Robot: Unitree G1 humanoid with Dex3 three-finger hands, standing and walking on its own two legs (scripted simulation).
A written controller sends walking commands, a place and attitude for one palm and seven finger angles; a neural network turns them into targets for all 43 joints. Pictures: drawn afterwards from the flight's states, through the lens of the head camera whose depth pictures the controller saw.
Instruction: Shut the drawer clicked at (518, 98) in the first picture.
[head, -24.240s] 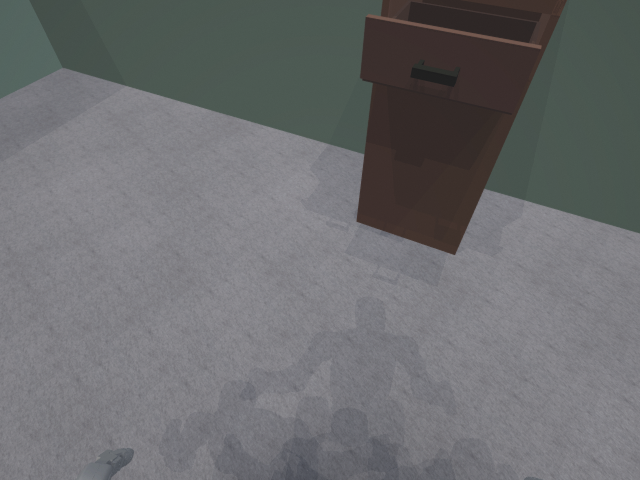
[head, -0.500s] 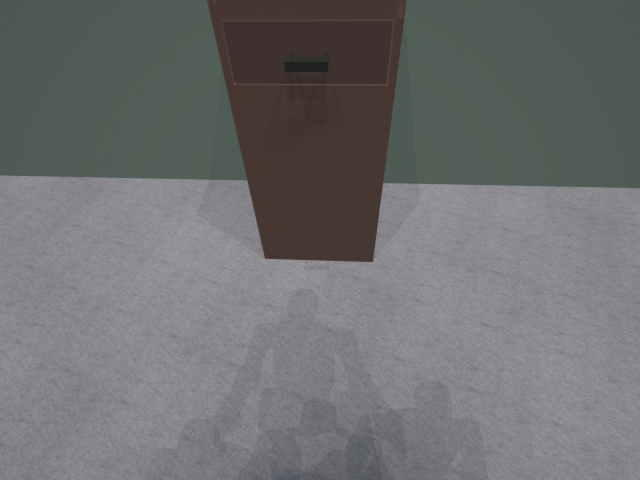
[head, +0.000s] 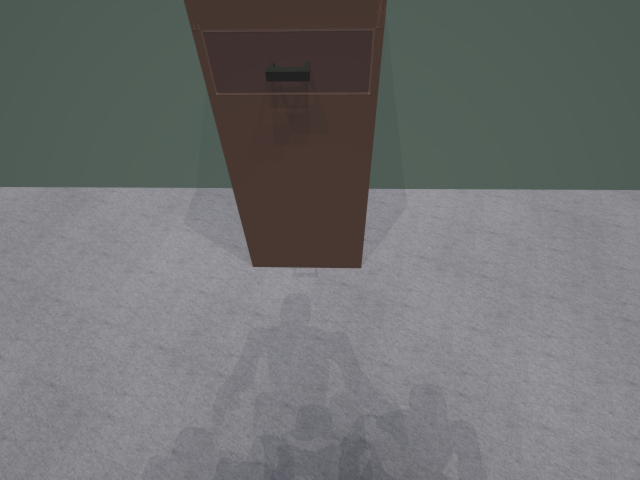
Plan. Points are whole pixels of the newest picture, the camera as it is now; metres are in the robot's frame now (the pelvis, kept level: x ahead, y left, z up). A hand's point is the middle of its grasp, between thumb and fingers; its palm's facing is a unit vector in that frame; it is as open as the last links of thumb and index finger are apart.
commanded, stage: look to check the result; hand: left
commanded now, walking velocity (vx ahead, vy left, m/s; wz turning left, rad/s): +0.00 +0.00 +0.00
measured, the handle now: (288, 69) +0.96 +0.12 +0.05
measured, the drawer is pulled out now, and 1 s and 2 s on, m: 0.00 0.00 0.00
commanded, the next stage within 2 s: stand and wait in 0.48 s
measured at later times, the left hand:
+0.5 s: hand out of the picture +0.08 +0.21 -0.15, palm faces +0.00 -0.94 -0.34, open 7.3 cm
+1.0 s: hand out of the picture +0.10 +0.20 -0.15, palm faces -0.01 -0.94 -0.34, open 7.3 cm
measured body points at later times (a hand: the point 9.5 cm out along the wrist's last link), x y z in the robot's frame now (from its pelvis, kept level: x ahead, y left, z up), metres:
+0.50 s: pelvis +0.01 -0.02 +0.00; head +0.03 -0.04 +0.45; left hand +0.08 +0.26 -0.13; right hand +0.06 -0.30 -0.15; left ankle +0.00 +0.10 -0.75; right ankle +0.02 -0.10 -0.75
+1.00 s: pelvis +0.02 -0.03 +0.00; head +0.04 -0.05 +0.45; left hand +0.10 +0.25 -0.13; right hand +0.06 -0.31 -0.15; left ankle +0.00 +0.10 -0.75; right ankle +0.02 -0.10 -0.75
